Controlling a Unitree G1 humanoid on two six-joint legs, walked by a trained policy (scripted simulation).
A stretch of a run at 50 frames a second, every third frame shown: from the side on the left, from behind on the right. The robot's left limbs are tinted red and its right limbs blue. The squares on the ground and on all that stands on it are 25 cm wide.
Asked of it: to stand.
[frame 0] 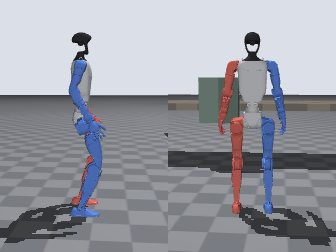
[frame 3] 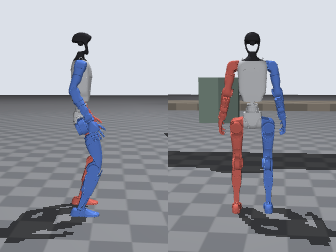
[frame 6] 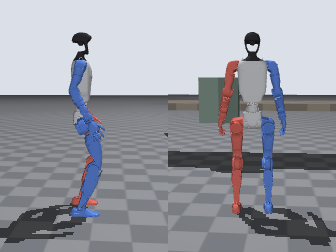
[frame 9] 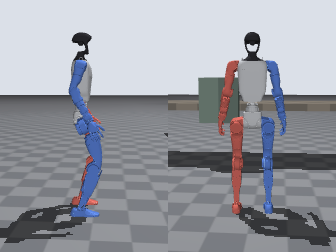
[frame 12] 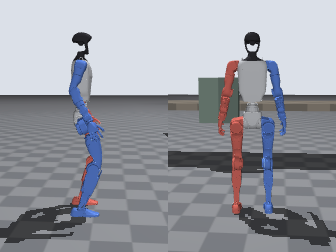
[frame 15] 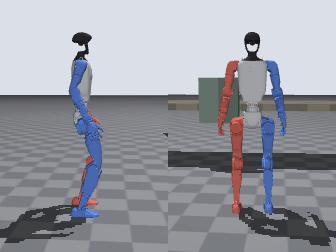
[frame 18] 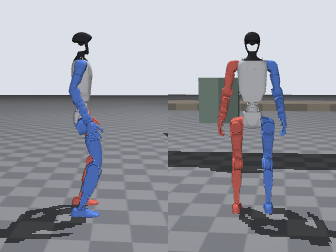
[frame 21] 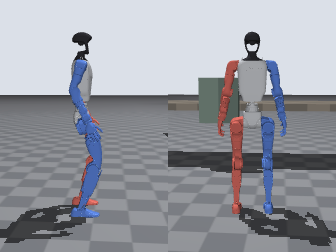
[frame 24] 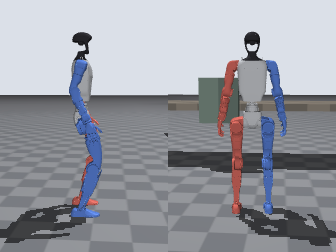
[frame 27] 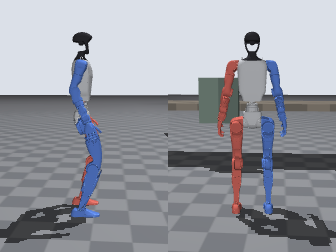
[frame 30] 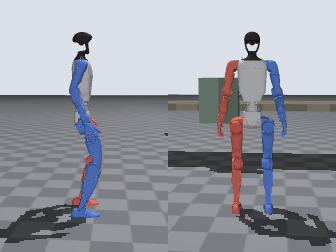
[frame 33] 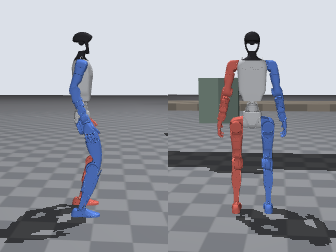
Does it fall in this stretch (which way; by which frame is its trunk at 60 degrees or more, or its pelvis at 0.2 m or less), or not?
no
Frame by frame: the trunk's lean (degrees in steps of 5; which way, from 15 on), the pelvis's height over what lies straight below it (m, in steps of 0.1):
0: 0, 0.8
3: 0, 0.8
6: 0, 0.8
9: 0, 0.8
12: 0, 0.8
15: 0, 0.8
18: 0, 0.8
21: 0, 0.8
24: 0, 0.8
27: 0, 0.8
30: 0, 0.8
33: 0, 0.8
